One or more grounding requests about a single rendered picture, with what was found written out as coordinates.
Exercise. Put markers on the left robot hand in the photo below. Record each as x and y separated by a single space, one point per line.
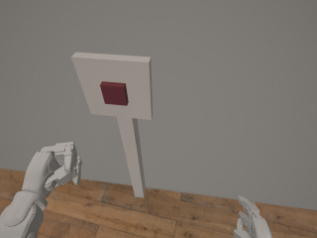
45 173

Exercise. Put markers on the robot left forearm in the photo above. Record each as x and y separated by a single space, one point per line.
24 216

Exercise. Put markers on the button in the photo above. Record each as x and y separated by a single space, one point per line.
114 93

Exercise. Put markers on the right robot hand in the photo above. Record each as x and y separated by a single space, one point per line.
256 226

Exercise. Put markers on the panel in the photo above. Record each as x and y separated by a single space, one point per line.
136 72

